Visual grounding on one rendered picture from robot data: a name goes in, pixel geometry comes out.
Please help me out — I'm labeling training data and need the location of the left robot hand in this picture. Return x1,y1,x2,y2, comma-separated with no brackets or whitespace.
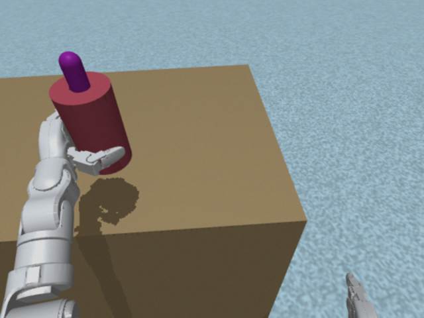
38,109,125,176

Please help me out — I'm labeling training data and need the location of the bottle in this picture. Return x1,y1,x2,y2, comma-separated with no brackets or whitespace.
49,52,132,175

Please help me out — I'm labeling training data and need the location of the left robot arm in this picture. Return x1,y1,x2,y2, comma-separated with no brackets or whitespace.
0,158,80,318

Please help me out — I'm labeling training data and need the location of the right robot hand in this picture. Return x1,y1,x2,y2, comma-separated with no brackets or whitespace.
346,273,378,318

